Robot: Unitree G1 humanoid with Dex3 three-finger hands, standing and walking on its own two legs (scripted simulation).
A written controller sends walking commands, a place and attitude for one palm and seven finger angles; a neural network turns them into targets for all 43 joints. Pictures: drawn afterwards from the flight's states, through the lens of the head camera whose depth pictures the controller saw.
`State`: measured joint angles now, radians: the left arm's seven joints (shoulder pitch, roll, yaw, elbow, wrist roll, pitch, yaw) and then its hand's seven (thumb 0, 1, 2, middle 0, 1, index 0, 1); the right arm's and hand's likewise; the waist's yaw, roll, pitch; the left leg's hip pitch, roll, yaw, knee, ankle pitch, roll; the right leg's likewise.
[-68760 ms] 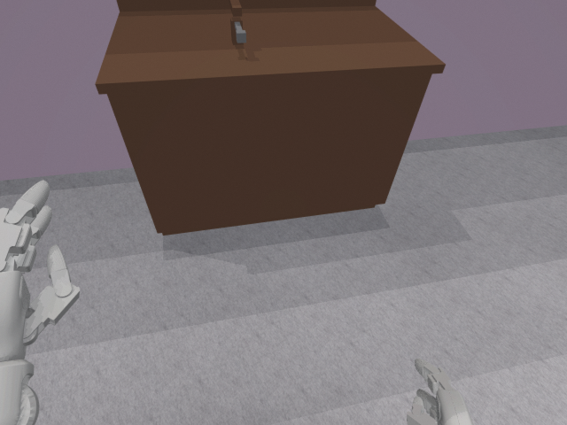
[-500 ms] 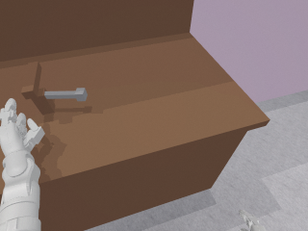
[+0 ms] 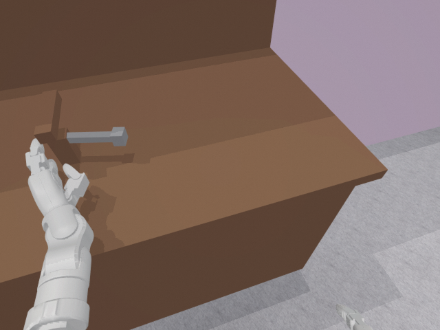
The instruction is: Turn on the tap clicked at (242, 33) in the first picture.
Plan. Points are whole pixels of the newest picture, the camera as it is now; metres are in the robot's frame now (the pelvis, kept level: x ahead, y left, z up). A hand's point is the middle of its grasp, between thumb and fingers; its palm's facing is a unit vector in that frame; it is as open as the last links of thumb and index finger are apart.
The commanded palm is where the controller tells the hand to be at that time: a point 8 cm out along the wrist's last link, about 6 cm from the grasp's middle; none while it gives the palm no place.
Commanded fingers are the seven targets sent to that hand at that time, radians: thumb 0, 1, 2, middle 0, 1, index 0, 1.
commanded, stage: push the lever round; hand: left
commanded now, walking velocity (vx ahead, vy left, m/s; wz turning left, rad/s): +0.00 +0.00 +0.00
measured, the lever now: (119, 136) +0.47 +0.23 +0.10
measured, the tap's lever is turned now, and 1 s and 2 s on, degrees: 74 74 81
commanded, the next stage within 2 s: none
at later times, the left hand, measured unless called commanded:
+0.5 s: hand (101, 172) +0.37 +0.24 +0.09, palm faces +0.72 -0.69 -0.06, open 7.8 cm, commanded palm +0.33 +0.26 +0.09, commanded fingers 0.00 0.90 0.90 -0.15 -0.15 -0.15 -0.15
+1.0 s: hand (118, 162) +0.40 +0.21 +0.09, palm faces +0.80 -0.60 -0.07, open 7.8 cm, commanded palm +0.35 +0.23 +0.09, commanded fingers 0.00 0.90 0.90 -0.15 -0.15 -0.15 -0.15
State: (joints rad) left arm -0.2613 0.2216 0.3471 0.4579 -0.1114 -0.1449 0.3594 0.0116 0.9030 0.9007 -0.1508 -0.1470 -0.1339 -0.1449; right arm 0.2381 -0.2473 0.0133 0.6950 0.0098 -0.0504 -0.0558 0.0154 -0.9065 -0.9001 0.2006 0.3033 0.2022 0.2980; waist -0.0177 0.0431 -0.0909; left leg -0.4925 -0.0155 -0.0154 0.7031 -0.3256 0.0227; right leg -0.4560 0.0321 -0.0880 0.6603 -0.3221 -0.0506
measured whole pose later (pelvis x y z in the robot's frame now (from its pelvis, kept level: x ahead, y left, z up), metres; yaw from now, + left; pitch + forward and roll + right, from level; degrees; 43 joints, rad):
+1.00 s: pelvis +0.00 -0.02 +0.00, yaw +1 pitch +7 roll -1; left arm -0.49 0.08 0.31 0.60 0.04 -0.06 0.77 0.01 0.90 0.90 -0.15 -0.15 -0.15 -0.15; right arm 0.20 -0.21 -0.02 0.75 -0.05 0.01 -0.02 0.01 -0.91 -0.90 0.20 0.30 0.20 0.30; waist -0.03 0.03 -0.11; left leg -0.52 -0.01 -0.04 0.71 -0.32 0.00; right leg -0.48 0.04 -0.11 0.68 -0.33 -0.08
